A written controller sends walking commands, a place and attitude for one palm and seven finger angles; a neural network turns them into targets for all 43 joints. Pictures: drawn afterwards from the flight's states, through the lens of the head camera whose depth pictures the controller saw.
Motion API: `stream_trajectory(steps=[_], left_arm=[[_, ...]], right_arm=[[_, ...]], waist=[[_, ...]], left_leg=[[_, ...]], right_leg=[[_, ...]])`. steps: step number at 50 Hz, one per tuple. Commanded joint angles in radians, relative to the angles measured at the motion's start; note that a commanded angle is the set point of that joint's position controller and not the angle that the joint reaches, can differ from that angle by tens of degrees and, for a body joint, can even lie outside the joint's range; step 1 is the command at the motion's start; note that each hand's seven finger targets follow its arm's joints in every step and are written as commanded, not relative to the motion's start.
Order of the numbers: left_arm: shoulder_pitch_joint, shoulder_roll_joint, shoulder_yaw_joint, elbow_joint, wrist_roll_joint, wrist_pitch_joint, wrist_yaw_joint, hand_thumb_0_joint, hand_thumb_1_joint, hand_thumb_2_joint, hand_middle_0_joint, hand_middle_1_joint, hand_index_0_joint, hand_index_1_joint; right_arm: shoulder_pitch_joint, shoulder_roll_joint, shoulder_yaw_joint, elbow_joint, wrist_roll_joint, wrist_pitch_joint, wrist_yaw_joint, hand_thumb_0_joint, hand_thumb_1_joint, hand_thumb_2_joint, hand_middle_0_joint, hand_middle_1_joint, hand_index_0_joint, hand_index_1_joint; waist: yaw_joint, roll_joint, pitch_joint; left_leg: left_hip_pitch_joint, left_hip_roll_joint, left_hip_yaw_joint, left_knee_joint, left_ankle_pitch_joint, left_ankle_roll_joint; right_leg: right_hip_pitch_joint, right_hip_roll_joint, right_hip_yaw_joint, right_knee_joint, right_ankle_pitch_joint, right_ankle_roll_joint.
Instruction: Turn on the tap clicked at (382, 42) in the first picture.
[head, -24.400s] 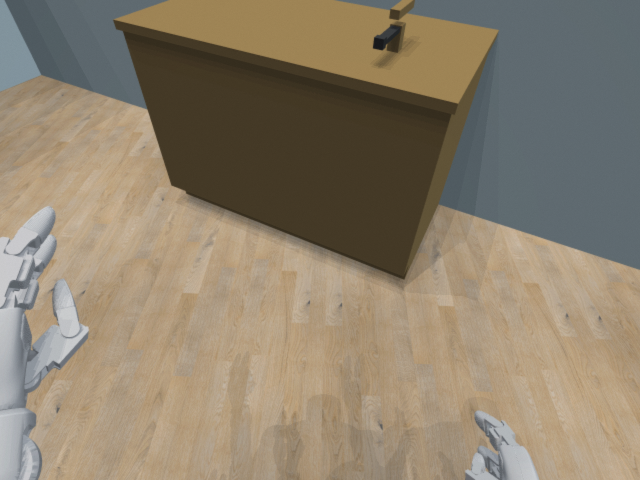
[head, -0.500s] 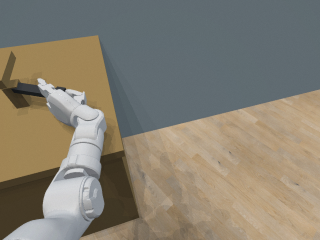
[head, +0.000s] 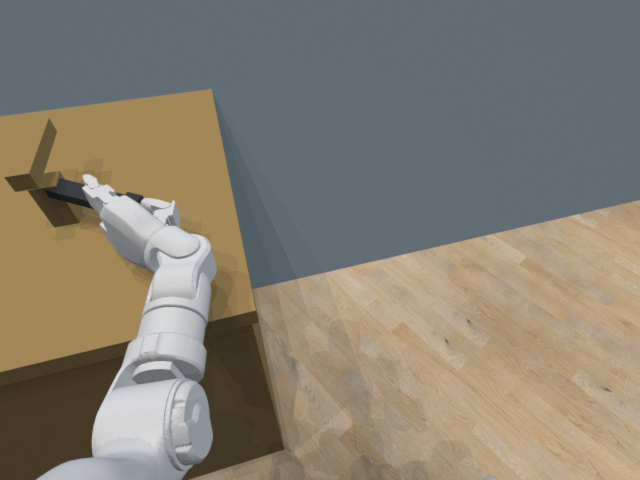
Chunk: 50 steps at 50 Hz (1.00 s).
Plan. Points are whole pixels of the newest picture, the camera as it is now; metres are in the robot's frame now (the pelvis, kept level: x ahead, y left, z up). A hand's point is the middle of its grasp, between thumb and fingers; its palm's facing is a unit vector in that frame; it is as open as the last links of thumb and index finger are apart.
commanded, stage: lift the hand up off the lever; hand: left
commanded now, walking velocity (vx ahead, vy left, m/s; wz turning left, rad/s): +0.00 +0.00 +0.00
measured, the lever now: (132, 207) +0.45 +0.26 +0.12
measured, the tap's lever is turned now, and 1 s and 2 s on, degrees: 55 53 44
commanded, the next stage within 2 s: draw the hand back beside the body in 1.86 s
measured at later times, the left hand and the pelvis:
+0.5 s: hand (166, 205) +0.43 +0.21 +0.13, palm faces +0.81 -0.58 -0.11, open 8.5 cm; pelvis +0.00 +0.00 +0.00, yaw +0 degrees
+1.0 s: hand (163, 205) +0.43 +0.21 +0.14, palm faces +0.81 -0.57 -0.10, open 8.5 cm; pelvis +0.00 -0.01 +0.01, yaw +0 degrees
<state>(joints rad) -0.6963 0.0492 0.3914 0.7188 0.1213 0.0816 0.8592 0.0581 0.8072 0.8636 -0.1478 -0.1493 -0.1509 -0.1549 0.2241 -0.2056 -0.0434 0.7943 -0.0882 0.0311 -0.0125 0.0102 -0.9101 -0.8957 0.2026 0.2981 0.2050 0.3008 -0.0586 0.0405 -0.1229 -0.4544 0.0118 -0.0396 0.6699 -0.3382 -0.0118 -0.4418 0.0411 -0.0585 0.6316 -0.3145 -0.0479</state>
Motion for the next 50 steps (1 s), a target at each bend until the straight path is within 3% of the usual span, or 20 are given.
stream_trajectory(steps=[1,4,5,9,10,11,14,15,19,20,21,25,27,31,34,38,41,44,50], left_arm=[[-0.52,0.243,-0.034,-0.259,0.044,-0.053,0.012,0.0,0.9,0.9,-0.15,-0.15,-0.15,-0.15],[-0.521,0.243,-0.035,-0.266,0.049,-0.048,0.016,0.0,0.9,0.9,-0.15,-0.15,-0.15,-0.15],[-0.528,0.258,-0.025,-0.278,0.053,-0.048,0.014,0.0,0.9,0.9,-0.15,-0.15,-0.15,-0.15],[-0.528,0.223,-0.054,-0.287,0.045,-0.036,0.011,0.0,0.9,0.9,-0.15,-0.15,-0.15,-0.15],[-0.502,0.256,-0.018,-0.277,0.042,-0.032,0.011,0.0,0.9,0.9,-0.15,-0.15,-0.15,-0.15],[-0.516,0.234,-0.045,-0.279,0.041,-0.03,0.008,0.0,0.9,0.9,-0.15,-0.15,-0.15,-0.15],[-0.557,0.242,-0.047,-0.297,0.044,-0.028,0.007,0.0,0.9,0.9,-0.15,-0.15,-0.15,-0.15],[-0.535,0.275,-0.01,-0.294,0.042,-0.025,0.009,0.0,0.9,0.9,-0.15,-0.15,-0.15,-0.15],[-0.581,0.225,-0.07,-0.306,0.052,-0.016,0.009,0.0,0.9,0.9,-0.15,-0.15,-0.15,-0.15],[-0.578,0.25,-0.044,-0.298,0.055,-0.013,0.011,0.0,0.9,0.9,-0.15,-0.15,-0.15,-0.15],[-0.589,0.239,-0.06,-0.295,0.058,-0.011,0.012,0.0,0.9,0.9,-0.15,-0.15,-0.15,-0.15],[-0.598,0.254,-0.048,-0.333,0.06,-0.006,0.018,0.0,0.9,0.9,-0.15,-0.15,-0.15,-0.15],[-0.607,0.223,-0.074,-0.328,0.059,-0.004,0.019,0.0,0.9,0.9,-0.15,-0.15,-0.15,-0.15],[-0.641,0.269,-0.047,-0.344,0.064,-0.002,0.022,0.0,0.9,0.9,-0.15,-0.15,-0.15,-0.15],[-0.644,0.222,-0.084,-0.381,0.066,0.004,0.024,0.0,0.9,0.9,-0.15,-0.15,-0.15,-0.15],[-0.646,0.254,-0.065,-0.385,0.066,0.019,0.02,0.0,0.9,0.9,-0.15,-0.15,-0.15,-0.15],[-0.643,0.243,-0.076,-0.418,0.065,0.026,0.017,0.0,0.9,0.9,-0.15,-0.15,-0.15,-0.15],[-0.596,0.268,-0.048,-0.463,0.058,0.035,0.014,0.0,0.9,0.9,-0.15,-0.15,-0.15,-0.15],[-0.592,0.292,-0.042,-0.505,0.061,0.055,0.0,0.0,0.9,0.9,-0.15,-0.15,-0.15,-0.15]], right_arm=[[-0.064,-0.12,-0.035,-0.104,-0.001,-0.041,-0.016,0.0,-0.9,-0.9,0.2,0.3,0.2,0.3],[-0.068,-0.116,-0.032,-0.104,-0.003,-0.044,-0.017,0.0,-0.9,-0.9,0.2,0.3,0.2,0.3],[-0.074,-0.119,-0.033,-0.101,-0.003,-0.042,-0.018,0.0,-0.9,-0.9,0.2,0.3,0.2,0.3],[-0.08,-0.114,-0.03,-0.106,-0.001,-0.045,-0.019,0.0,-0.9,-0.9,0.2,0.3,0.2,0.3],[-0.082,-0.119,-0.034,-0.103,-0.001,-0.042,-0.021,0.0,-0.9,-0.9,0.2,0.3,0.2,0.3],[-0.086,-0.116,-0.029,-0.106,0.002,-0.043,-0.022,0.0,-0.9,-0.9,0.2,0.3,0.2,0.3],[-0.088,-0.116,-0.03,-0.103,0.001,-0.047,-0.025,0.0,-0.9,-0.9,0.2,0.3,0.2,0.3],[-0.091,-0.119,-0.033,-0.102,0.0,-0.046,-0.026,0.0,-0.9,-0.9,0.2,0.3,0.2,0.3],[-0.094,-0.112,-0.029,-0.098,0.001,-0.051,-0.025,0.0,-0.9,-0.9,0.2,0.3,0.2,0.3],[-0.095,-0.117,-0.031,-0.093,0.0,-0.052,-0.025,0.0,-0.9,-0.9,0.2,0.3,0.2,0.3],[-0.098,-0.115,-0.028,-0.093,0.0,-0.055,-0.024,0.0,-0.9,-0.9,0.2,0.3,0.2,0.3],[-0.095,-0.116,-0.033,-0.089,-0.003,-0.059,-0.023,0.0,-0.9,-0.9,0.2,0.3,0.2,0.3],[-0.092,-0.113,-0.03,-0.089,-0.003,-0.067,-0.022,0.0,-0.9,-0.9,0.2,0.3,0.2,0.3],[-0.091,-0.118,-0.033,-0.083,-0.004,-0.073,-0.025,0.0,-0.9,-0.9,0.2,0.3,0.2,0.3],[-0.091,-0.112,-0.035,-0.083,-0.007,-0.079,-0.022,0.0,-0.9,-0.9,0.2,0.3,0.2,0.3],[-0.091,-0.117,-0.034,-0.08,-0.006,-0.082,-0.024,0.0,-0.9,-0.9,0.2,0.3,0.2,0.3],[-0.099,-0.113,-0.034,-0.083,-0.004,-0.084,-0.025,0.0,-0.9,-0.9,0.2,0.3,0.2,0.3],[-0.101,-0.113,-0.035,-0.096,-0.002,-0.085,-0.026,0.0,-0.9,-0.9,0.2,0.3,0.2,0.3],[-0.126,-0.116,-0.03,-0.097,0.002,-0.085,-0.033,0.0,-0.9,-0.9,0.2,0.3,0.2,0.3]], waist=[[0.009,-0.048,-0.279],[0.017,-0.04,-0.296],[0.023,-0.009,-0.303],[0.016,-0.036,-0.307],[0.028,-0.042,-0.307],[0.018,-0.049,-0.291],[0.016,-0.048,-0.307],[0.031,-0.042,-0.311],[0.013,-0.024,-0.3],[0.022,-0.016,-0.296],[0.015,-0.006,-0.283],[0.025,0.005,-0.329],[0.017,-0.018,-0.318],[0.021,-0.012,-0.333],[0.017,0.011,-0.363],[0.019,-0.01,-0.359],[0.027,0.013,-0.367],[0.046,-0.006,-0.401],[0.049,0.005,-0.367]], left_leg=[[0.075,-0.021,0.041,-0.066,0.244,0.035],[0.08,-0.023,0.04,-0.065,0.259,0.033],[0.095,-0.02,0.038,-0.068,0.268,0.028],[0.102,-0.021,0.044,-0.064,0.301,0.029],[0.099,-0.02,0.037,-0.071,0.288,0.027],[0.097,-0.02,0.041,-0.076,0.278,0.03],[0.106,-0.021,0.042,-0.073,0.283,0.032],[0.107,-0.02,0.04,-0.077,0.277,0.03],[0.118,-0.018,0.039,-0.077,0.289,0.027],[0.123,-0.015,0.032,-0.084,0.271,0.023],[0.124,-0.015,0.036,-0.084,0.267,0.026],[0.142,-0.016,0.032,-0.081,0.303,0.018],[0.138,-0.015,0.032,-0.082,0.301,0.021],[0.14,-0.015,0.032,-0.084,0.29,0.022],[0.168,-0.016,0.039,-0.074,0.35,0.016],[0.16,-0.014,0.039,-0.076,0.342,0.019],[0.175,-0.015,0.042,-0.079,0.366,0.015],[0.176,-0.016,0.048,-0.076,0.41,0.015],[0.178,-0.015,0.05,-0.089,0.393,0.017]], right_leg=[[0.2,-0.042,0.032,-0.101,0.256,0.025],[0.21,-0.043,0.032,-0.095,0.274,0.023],[0.211,-0.042,0.029,-0.095,0.272,0.019],[0.221,-0.044,0.03,-0.089,0.33,0.024],[0.228,-0.041,0.025,-0.093,0.301,0.021],[0.22,-0.044,0.027,-0.099,0.292,0.025],[0.226,-0.046,0.033,-0.102,0.303,0.025],[0.235,-0.044,0.03,-0.107,0.288,0.024],[0.218,-0.043,0.028,-0.104,0.292,0.021],[0.211,-0.039,0.021,-0.109,0.251,0.018],[0.198,-0.04,0.023,-0.111,0.245,0.018],[0.223,-0.036,0.019,-0.102,0.279,0.014],[0.214,-0.036,0.018,-0.1,0.278,0.016],[0.223,-0.037,0.023,-0.105,0.266,0.017],[0.237,-0.036,0.02,-0.091,0.339,0.014],[0.243,-0.038,0.022,-0.096,0.335,0.018],[0.258,-0.038,0.02,-0.093,0.362,0.015],[0.303,-0.042,0.024,-0.081,0.439,0.018],[0.313,-0.046,0.027,-0.098,0.424,0.018]])
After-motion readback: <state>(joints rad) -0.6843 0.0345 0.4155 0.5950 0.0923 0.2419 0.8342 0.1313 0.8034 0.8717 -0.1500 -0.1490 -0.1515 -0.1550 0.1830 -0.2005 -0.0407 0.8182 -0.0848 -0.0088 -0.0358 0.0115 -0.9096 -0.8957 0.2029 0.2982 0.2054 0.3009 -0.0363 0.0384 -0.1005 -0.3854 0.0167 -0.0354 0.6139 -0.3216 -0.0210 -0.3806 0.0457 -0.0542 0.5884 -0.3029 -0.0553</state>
